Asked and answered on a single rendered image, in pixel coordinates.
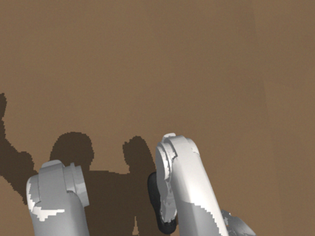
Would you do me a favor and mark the right robot foot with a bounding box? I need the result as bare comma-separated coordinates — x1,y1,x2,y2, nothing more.
147,172,176,235

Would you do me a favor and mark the right robot hand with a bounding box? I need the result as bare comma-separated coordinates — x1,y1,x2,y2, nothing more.
221,209,257,236

